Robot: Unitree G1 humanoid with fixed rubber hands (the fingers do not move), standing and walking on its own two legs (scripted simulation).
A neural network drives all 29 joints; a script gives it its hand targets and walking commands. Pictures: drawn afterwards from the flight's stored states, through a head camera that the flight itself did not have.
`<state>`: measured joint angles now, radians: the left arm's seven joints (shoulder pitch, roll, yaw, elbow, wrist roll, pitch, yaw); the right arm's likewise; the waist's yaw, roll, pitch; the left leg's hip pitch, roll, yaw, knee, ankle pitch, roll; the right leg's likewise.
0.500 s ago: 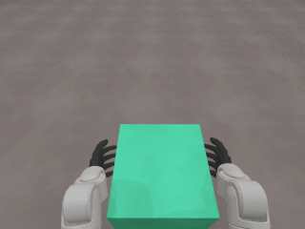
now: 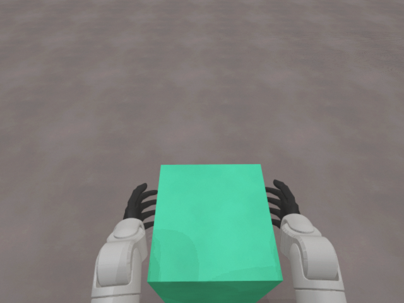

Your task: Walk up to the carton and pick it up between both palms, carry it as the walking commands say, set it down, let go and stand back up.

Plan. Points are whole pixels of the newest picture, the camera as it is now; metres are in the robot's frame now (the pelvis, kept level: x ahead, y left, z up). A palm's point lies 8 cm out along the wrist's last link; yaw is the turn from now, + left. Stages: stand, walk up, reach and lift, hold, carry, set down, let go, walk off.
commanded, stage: carry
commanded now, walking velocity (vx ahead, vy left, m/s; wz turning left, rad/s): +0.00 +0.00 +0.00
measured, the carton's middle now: (210, 238) +0.27 +0.00 -0.03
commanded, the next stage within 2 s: none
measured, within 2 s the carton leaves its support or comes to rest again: neither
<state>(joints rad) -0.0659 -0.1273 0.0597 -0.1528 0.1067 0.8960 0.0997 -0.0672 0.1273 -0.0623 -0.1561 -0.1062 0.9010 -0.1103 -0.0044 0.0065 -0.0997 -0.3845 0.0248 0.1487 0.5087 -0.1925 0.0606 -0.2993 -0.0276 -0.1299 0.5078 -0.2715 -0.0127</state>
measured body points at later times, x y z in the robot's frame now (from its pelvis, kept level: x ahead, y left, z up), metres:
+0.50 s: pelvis +0.01 -0.01 +0.00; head +0.00 +0.00 +0.45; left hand +0.29 +0.14 +0.05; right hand +0.29 -0.15 +0.05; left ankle +0.05 +0.08 -0.73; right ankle -0.01 -0.11 -0.73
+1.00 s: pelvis +0.02 -0.01 +0.00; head +0.00 +0.00 +0.45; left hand +0.29 +0.14 +0.06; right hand +0.29 -0.15 +0.06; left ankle +0.05 +0.08 -0.73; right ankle -0.01 -0.11 -0.73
